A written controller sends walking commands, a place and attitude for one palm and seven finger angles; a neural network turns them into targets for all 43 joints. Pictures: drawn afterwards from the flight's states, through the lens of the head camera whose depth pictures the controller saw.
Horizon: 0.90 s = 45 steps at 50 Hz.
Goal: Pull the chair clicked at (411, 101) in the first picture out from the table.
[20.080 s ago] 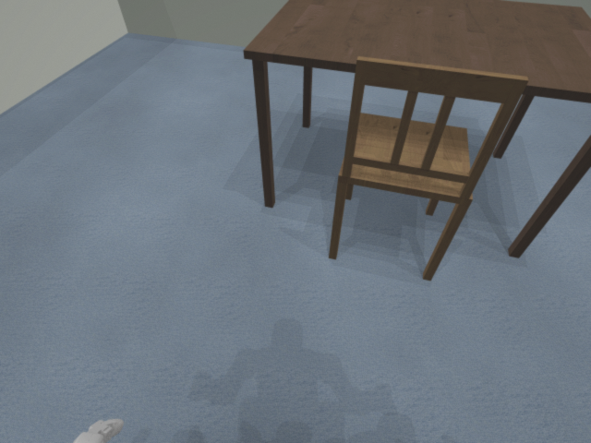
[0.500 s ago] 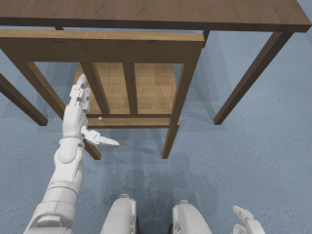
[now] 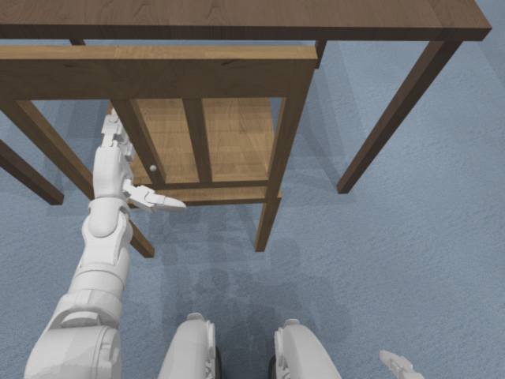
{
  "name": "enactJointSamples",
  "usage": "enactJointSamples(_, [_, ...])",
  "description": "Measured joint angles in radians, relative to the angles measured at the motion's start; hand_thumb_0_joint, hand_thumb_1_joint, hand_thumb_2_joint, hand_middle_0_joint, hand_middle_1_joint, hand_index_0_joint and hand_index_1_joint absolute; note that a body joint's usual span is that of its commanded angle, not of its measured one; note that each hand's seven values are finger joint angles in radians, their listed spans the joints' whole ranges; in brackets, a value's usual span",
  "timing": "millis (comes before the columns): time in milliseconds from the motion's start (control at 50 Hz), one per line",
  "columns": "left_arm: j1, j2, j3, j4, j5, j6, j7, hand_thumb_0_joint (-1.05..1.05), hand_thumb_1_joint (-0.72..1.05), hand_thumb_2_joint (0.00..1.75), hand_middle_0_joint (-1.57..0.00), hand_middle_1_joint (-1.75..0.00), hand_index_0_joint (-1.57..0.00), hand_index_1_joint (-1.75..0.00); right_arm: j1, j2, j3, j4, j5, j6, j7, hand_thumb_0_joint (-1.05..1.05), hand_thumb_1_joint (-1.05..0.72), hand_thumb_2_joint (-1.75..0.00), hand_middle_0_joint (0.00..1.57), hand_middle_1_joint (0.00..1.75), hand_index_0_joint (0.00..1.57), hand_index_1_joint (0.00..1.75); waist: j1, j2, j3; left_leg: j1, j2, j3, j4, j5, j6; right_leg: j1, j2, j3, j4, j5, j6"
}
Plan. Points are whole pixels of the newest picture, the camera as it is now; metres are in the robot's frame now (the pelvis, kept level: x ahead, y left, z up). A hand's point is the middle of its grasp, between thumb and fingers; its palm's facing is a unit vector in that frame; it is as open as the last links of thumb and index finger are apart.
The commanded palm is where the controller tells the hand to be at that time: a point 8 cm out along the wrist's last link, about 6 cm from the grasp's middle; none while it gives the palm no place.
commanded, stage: push the fingers through the gap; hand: left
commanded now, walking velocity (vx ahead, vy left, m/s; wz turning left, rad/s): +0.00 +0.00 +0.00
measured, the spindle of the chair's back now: (143, 145) +0.48 +0.17 +0.01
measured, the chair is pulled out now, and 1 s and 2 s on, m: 0.00 0.00 0.03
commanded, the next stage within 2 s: hook a spindle and tug to test in 0.54 s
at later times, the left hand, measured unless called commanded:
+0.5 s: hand (155, 160) +0.45 +0.15 +0.02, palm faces +0.07 -1.00 -0.04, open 16.9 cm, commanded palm +0.42 +0.19 +0.02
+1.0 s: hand (157, 160) +0.45 +0.14 +0.02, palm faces +0.05 -1.00 -0.05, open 15.5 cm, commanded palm +0.42 +0.18 +0.02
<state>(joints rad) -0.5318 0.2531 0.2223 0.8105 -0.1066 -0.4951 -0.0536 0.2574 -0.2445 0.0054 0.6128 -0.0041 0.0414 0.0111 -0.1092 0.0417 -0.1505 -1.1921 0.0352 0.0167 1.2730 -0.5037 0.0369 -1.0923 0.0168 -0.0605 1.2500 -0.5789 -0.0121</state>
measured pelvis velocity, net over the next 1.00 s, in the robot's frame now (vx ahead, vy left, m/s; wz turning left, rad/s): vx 0.00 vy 0.00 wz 0.00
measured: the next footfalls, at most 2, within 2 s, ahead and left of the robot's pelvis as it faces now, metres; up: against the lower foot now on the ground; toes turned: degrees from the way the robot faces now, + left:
none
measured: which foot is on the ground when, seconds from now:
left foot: down 0.00-1.00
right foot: down 0.00-1.00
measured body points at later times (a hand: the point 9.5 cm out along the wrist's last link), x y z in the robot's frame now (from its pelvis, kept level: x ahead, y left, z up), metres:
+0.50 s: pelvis -0.01 +0.00 +0.00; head +0.13 +0.01 +0.43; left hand +0.44 +0.20 +0.03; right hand +0.06 -0.26 -0.12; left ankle +0.05 +0.10 -0.62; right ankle +0.01 -0.12 -0.62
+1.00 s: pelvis +0.00 +0.00 +0.00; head +0.13 +0.01 +0.42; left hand +0.44 +0.20 +0.03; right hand +0.07 -0.26 -0.13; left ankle +0.05 +0.10 -0.62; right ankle +0.01 -0.12 -0.62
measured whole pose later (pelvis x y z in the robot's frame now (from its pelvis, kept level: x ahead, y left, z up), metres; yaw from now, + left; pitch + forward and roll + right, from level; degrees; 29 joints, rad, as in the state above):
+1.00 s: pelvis +0.00 +0.00 +0.00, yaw +0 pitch +25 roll -3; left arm -0.64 0.26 0.23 0.94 -0.07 -0.53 -0.02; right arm 0.26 -0.24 0.00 0.62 -0.02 0.09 0.03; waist -0.12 0.05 -0.15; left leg -1.22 0.03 0.01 1.29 -0.50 0.04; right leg -1.12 0.02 -0.07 1.27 -0.58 -0.01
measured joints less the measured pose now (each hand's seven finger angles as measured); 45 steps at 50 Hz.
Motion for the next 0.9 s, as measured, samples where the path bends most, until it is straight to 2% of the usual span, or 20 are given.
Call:
enactJointSamples(200, [-0.101, 0.039, 0.034, 0.094, 0.017, -0.024, -0.006, -0.01, -0.5, 0.3, -0.06, -0.08, -0.06, -0.08, 0.008, -0.003, 0.0, 0.01, -0.008, 0.008, 0.006, 0.01, -0.91, -0.9, 0.2, 0.3, 0.2, 0.3, -0.016, 0.003, 0.006, -0.032, 0.002, -0.008, 0.02, 0.002, -0.002, -0.028, 0.002, -0.008, 0.018, 0.001, -0.004])
enactJointSamples(300, [-0.091, 0.025, 0.024, 0.086, 0.011, -0.017, -0.011, -0.01, -0.5, 0.3, -0.06, -0.08, -0.06, -0.08, 0.023, -0.006, -0.006, 0.009, -0.007, 0.023, 0.014, 0.01, -0.91, -0.9, 0.2, 0.3, 0.2, 0.3, -0.012, 0.011, 0.0, -0.025, 0.003, -0.002, 0.01, 0.005, 0.0, -0.025, 0.003, -0.002, 0.009, 0.006, -0.001])
enactJointSamples(400, [-0.082, 0.006, 0.028, 0.116, 0.024, -0.019, 0.008, -0.01, -0.5, 0.3, -0.06, -0.08, -0.06, -0.08, 0.028, -0.003, 0.0, 0.006, -0.007, 0.032, 0.017, 0.01, -0.91, -0.9, 0.2, 0.3, 0.2, 0.3, -0.013, 0.008, -0.002, -0.015, 0.003, 0.003, 0.002, 0.008, 0.001, -0.018, 0.003, 0.004, 0.005, 0.008, 0.0])
enactJointSamples(480, [-0.079, 0.01, 0.048, 0.105, 0.035, -0.042, 0.028, -0.01, -0.5, 0.3, -0.06, -0.08, -0.06, -0.08, 0.025, 0.003, 0.002, 0.0, -0.012, 0.029, 0.014, 0.01, -0.91, -0.9, 0.2, 0.3, 0.2, 0.3, -0.02, -0.002, 0.002, -0.019, 0.005, 0.003, 0.008, 0.007, -0.001, -0.024, 0.004, 0.004, 0.013, 0.007, -0.002])
enactJointSamples(560, [-0.069, 0.015, 0.03, 0.066, 0.036, -0.066, 0.029, -0.01, -0.5, 0.3, -0.06, -0.08, -0.06, -0.08, 0.023, 0.003, -0.005, 0.004, -0.014, 0.029, 0.018, 0.01, -0.91, -0.9, 0.2, 0.3, 0.2, 0.3, -0.013, 0.002, 0.001, -0.02, 0.005, -0.001, 0.011, 0.006, -0.002, -0.022, 0.005, 0.0, 0.012, 0.006, -0.003])
enactJointSamples(700, [-0.091, 0.013, 0.019, 0.138, 0.028, -0.023, 0.008, -0.01, -0.5, 0.3, -0.06, -0.09, -0.06, -0.09, 0.013, -0.001, 0.001, 0.003, -0.005, 0.042, 0.016, 0.01, -0.91, -0.9, 0.2, 0.3, 0.2, 0.3, -0.011, 0.003, -0.005, -0.011, 0.001, -0.003, 0.003, 0.009, -0.001, -0.011, 0.002, -0.002, 0.005, 0.007, -0.002])
enactJointSamples(800, [-0.074, 0.002, 0.028, 0.1, 0.022, -0.05, 0.023, -0.01, -0.5, 0.3, -0.09, -0.18, -0.09, -0.18, 0.006, 0.0, -0.003, -0.005, -0.011, 0.031, 0.012, 0.01, -0.91, -0.9, 0.2, 0.3, 0.2, 0.3, -0.013, -0.002, 0.002, -0.02, 0.002, -0.003, 0.007, 0.008, -0.001, -0.02, 0.003, -0.001, 0.008, 0.008, -0.002])
enactJointSamples(900, [-0.084, 0.001, 0.012, 0.095, 0.036, -0.073, 0.034, -0.01, -0.5, 0.3, -0.15, -0.37, -0.15, -0.37, 0.002, -0.001, -0.007, 0.007, -0.014, 0.035, 0.016, 0.01, -0.91, -0.9, 0.2, 0.3, 0.2, 0.3, -0.006, 0.0, -0.003, -0.027, 0.0, -0.004, 0.015, 0.004, -0.001, -0.026, 0.001, -0.002, 0.016, 0.002, -0.001])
